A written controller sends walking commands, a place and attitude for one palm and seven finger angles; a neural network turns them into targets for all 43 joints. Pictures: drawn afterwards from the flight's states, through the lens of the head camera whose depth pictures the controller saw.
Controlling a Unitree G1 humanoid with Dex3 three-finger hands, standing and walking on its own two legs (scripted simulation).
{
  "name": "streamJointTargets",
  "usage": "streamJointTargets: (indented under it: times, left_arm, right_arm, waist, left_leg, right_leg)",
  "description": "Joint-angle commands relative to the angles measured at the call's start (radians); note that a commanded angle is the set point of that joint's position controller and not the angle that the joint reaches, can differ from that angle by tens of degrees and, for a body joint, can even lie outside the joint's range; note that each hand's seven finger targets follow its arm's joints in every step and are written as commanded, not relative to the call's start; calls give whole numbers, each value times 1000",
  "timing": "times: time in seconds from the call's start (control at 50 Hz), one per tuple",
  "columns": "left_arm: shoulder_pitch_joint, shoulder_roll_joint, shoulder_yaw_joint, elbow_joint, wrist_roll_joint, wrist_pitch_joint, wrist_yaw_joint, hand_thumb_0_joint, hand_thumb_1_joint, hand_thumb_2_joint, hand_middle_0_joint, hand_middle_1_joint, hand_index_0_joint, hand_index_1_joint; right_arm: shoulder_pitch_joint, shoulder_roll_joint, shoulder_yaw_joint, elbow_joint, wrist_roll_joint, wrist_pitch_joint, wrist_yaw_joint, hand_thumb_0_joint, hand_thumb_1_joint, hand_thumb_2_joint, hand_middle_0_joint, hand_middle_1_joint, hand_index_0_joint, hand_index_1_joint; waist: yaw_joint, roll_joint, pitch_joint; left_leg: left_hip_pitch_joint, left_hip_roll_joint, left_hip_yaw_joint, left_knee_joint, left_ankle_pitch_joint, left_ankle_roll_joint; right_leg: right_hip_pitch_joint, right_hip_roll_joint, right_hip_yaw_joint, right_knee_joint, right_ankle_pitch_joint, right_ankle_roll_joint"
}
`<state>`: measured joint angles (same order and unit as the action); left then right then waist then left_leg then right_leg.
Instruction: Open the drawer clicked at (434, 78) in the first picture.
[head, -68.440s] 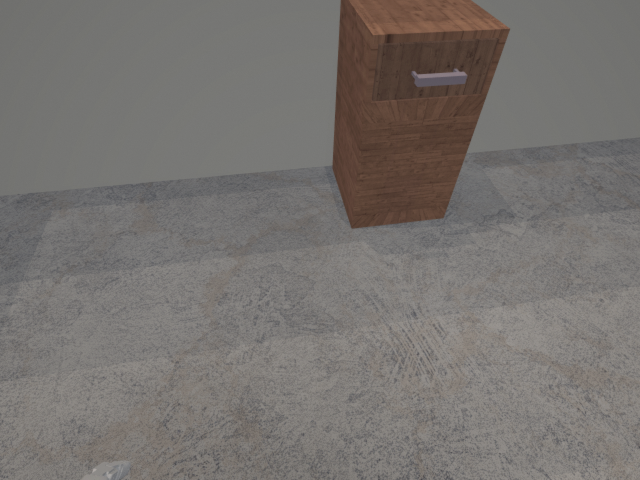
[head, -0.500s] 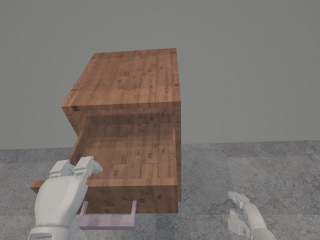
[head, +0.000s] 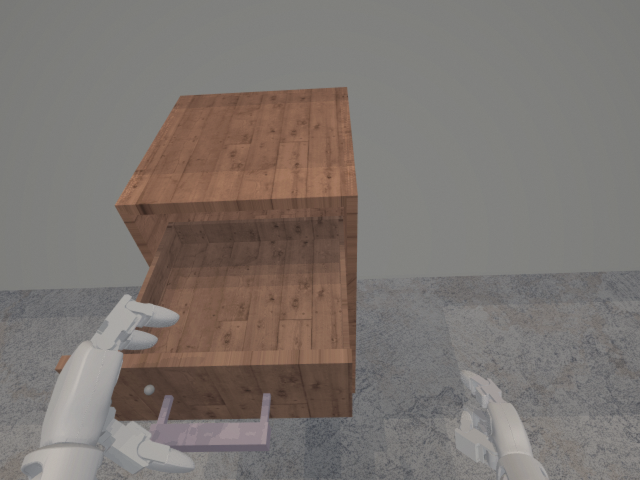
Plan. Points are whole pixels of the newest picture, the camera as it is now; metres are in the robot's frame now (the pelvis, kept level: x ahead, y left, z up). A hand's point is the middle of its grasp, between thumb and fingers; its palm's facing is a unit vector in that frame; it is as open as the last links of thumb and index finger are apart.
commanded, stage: draw the hand back to the body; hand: left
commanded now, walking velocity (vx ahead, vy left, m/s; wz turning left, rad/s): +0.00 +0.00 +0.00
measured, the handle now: (213, 419) +0.21 +0.19 -0.07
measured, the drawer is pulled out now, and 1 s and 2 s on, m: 0.30 0.30 0.30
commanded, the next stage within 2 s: step back with the hand held close in 0.90 s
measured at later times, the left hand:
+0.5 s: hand (121, 347) +0.19 +0.22 +0.16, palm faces +0.38 -0.83 -0.42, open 10.3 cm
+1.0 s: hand (105, 347) +0.19 +0.23 +0.16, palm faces +0.43 -0.81 -0.40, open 7.4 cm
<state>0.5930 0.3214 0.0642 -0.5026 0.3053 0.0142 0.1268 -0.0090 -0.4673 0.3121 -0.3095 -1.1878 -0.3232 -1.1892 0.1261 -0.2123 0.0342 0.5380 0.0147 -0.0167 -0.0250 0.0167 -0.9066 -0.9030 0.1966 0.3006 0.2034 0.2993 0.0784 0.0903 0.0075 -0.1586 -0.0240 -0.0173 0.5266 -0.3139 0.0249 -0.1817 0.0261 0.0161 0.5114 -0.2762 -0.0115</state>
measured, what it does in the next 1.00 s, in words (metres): stands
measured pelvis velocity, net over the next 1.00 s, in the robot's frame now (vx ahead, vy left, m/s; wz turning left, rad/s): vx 0.01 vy -0.01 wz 0.03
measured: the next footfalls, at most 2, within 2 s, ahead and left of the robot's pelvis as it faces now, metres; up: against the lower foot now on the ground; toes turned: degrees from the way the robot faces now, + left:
none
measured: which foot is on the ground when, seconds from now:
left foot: down 0.00-1.00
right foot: down 0.00-1.00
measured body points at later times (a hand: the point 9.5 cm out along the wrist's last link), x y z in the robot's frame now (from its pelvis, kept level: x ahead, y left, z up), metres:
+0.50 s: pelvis +0.02 -0.01 +0.00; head +0.01 -0.04 +0.45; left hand +0.16 +0.26 +0.18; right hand +0.21 -0.23 -0.08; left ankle -0.02 +0.10 -0.74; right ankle +0.00 -0.11 -0.74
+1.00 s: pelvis +0.01 -0.01 +0.01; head +0.00 -0.04 +0.46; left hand +0.16 +0.27 +0.18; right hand +0.22 -0.22 -0.08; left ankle -0.02 +0.10 -0.74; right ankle +0.00 -0.11 -0.74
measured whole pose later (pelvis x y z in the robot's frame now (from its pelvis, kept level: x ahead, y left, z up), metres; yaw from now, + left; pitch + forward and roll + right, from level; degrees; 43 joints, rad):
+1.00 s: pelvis +0.01 -0.01 +0.01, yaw +2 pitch -3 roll +0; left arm 0.54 0.31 0.29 -0.46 -0.06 -0.09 0.11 0.01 0.88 0.89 -0.21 -0.31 -0.22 -0.32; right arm 0.17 -0.20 0.02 0.63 0.01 -0.12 -0.08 0.02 -0.90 -0.90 0.20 0.30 0.21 0.30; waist 0.06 0.07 0.00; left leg -0.11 -0.01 -0.05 0.44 -0.28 0.00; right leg -0.11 0.04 -0.02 0.41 -0.25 -0.03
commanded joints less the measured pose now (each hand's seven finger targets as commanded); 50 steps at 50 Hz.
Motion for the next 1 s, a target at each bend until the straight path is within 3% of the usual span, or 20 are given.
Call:
streamJointTargets:
  times: [0.0,0.04,0.06,0.08,0.12,0.16,0.22,0.38,0.44,0.5,0.54,0.6,0.64,0.68,0.72,0.74,0.8,0.84,0.92,0.98]
  left_arm:
    - [-86,158,202,-312,-292,-146,32,0,-290,390,-285,-1065,-285,-1065]
    - [-97,179,234,-318,-306,-155,39,0,-220,420,-280,-1020,-280,-1020]
    - [-82,129,202,-293,-313,-160,33,0,-185,435,-277,-997,-277,-997]
    - [-94,124,197,-297,-318,-164,29,0,-150,450,-275,-975,-275,-975]
    - [-87,112,205,-267,-329,-169,20,0,-80,480,-270,-930,-270,-930]
    - [-59,84,198,-198,-336,-170,8,0,-10,510,-265,-885,-265,-885]
    - [-46,96,224,-196,-346,-177,-4,0,95,555,-257,-817,-257,-817]
    - [-46,156,309,-237,-355,-191,4,0,375,675,-237,-637,-237,-637]
    - [-70,165,329,-238,-356,-190,8,0,480,720,-230,-570,-230,-570]
    - [-75,154,330,-181,-362,-183,9,0,585,765,-223,-502,-223,-502]
    - [-99,159,339,-175,-362,-183,7,0,655,795,-218,-458,-218,-458]
    - [-98,151,333,-147,-365,-181,4,0,760,840,-210,-390,-210,-390]
    - [-108,141,320,-147,-365,-177,-3,0,830,870,-205,-345,-205,-345]
    - [-106,147,319,-154,-366,-179,-3,0,900,900,-200,-300,-200,-300]
    - [-110,156,321,-176,-363,-179,-2,0,900,900,-200,-300,-200,-300]
    - [-129,164,325,-194,-363,-178,-3,0,900,900,-200,-300,-200,-300]
    - [-107,173,340,-191,-364,-175,3,0,900,900,-200,-300,-200,-300]
    - [-120,177,344,-197,-364,-172,2,0,900,900,-200,-300,-200,-300]
    - [-113,156,330,-155,-367,-170,0,0,900,900,-200,-300,-200,-300]
    - [-110,151,328,-143,-367,-171,-1,0,900,900,-200,-300,-200,-300]
  right_arm:
    - [-89,-68,-22,-165,-15,-152,-63,0,-900,-900,200,300,200,300]
    - [-85,-67,-14,-143,-20,-182,-71,0,-900,-900,200,300,200,300]
    - [-70,-58,-10,-133,-20,-188,-69,0,-900,-900,200,300,200,300]
    - [-66,-61,-12,-131,-17,-197,-66,0,-900,-900,200,300,200,300]
    - [-62,-66,-16,-118,-17,-205,-61,0,-900,-900,200,300,200,300]
    - [-63,-71,-24,-101,-16,-205,-56,0,-900,-900,200,300,200,300]
    - [-73,-77,-38,-98,-15,-198,-52,0,-900,-900,200,300,200,300]
    - [-89,-76,-49,-85,-11,-191,-58,0,-900,-900,200,300,200,300]
    - [-96,-78,-51,-77,-9,-191,-62,0,-900,-900,200,300,200,300]
    - [-88,-78,-53,-70,-6,-181,-63,0,-900,-900,200,300,200,300]
    - [-94,-82,-56,-68,-5,-179,-66,0,-900,-900,200,300,200,300]
    - [-95,-83,-56,-72,-4,-170,-64,0,-900,-900,200,300,200,300]
    - [-107,-86,-57,-73,-4,-168,-62,0,-900,-900,200,300,200,300]
    - [-103,-84,-53,-76,-5,-168,-58,0,-900,-900,200,300,200,300]
    - [-99,-84,-53,-80,-7,-167,-59,0,-900,-900,200,300,200,300]
    - [-106,-84,-51,-81,-6,-168,-59,0,-900,-900,200,300,200,300]
    - [-101,-79,-48,-83,-9,-169,-59,0,-900,-900,200,300,200,300]
    - [-107,-81,-48,-81,-8,-168,-59,0,-900,-900,200,300,200,300]
    - [-102,-79,-47,-81,-5,-160,-58,0,-900,-900,200,300,200,300]
    - [-106,-81,-50,-81,-3,-159,-57,0,-900,-900,200,300,200,300]
  waist:
    - [-17,-47,-92]
    - [-14,34,-60]
    - [-22,44,-21]
    - [-26,61,-14]
    - [-24,49,-12]
    - [-28,-26,12]
    - [-20,-87,-48]
    - [-15,-53,-121]
    - [-17,-12,-96]
    - [-22,-67,-79]
    - [-22,-51,-68]
    - [-22,-90,-66]
    - [-22,-42,-56]
    - [-20,-47,-67]
    - [-19,-50,-97]
    - [-19,-15,-80]
    - [-15,-49,-100]
    - [-16,-3,-76]
    - [-20,-56,-51]
    - [-21,-56,-43]
  left_leg:
    - [53,52,1,-109,182,1]
    - [27,51,-5,-118,194,-11]
    - [18,48,-3,-121,191,-14]
    - [15,54,-8,-126,203,-18]
    - [15,55,-8,-124,233,-19]
    - [9,60,-8,-121,241,-17]
    - [24,61,-1,-112,298,-9]
    - [48,54,11,-108,328,-10]
    - [50,51,14,-105,334,-12]
    - [50,55,10,-111,314,-9]
    - [56,52,14,-109,304,-8]
    - [51,53,11,-115,307,-3]
    - [54,50,15,-114,302,-4]
    - [55,51,10,-120,303,-4]
    - [71,51,12,-117,320,-3]
    - [66,49,9,-120,312,-7]
    - [66,51,4,-126,318,-7]
    - [63,50,9,-125,309,-10]
    - [54,55,3,-133,274,-8]
    - [47,55,2,-137,260,-6]
  right_leg:
    - [33,-39,-47,-115,109,-13]
    - [34,-44,-42,-121,111,-19]
    - [19,-42,-52,-129,111,-21]
    - [19,-46,-54,-123,119,-22]
    - [29,-45,-56,-125,151,-22]
    - [20,-38,-62,-135,164,-19]
    - [56,-44,-56,-123,239,-13]
    - [85,-54,-48,-128,284,-11]
    - [70,-54,-43,-142,295,-13]
    - [59,-53,-51,-144,274,-6]
    - [48,-51,-44,-160,266,-7]
    - [58,-55,-49,-151,274,-3]
    - [50,-55,-40,-165,271,-5]
    - [60,-56,-46,-157,265,-5]
    - [71,-56,-44,-153,279,-5]
    - [63,-54,-41,-163,266,-9]
    - [78,-54,-49,-153,270,-8]
    - [64,-53,-41,-168,262,-11]
    - [50,-52,-48,-171,217,-6]
    - [47,-52,-46,-175,202,-6]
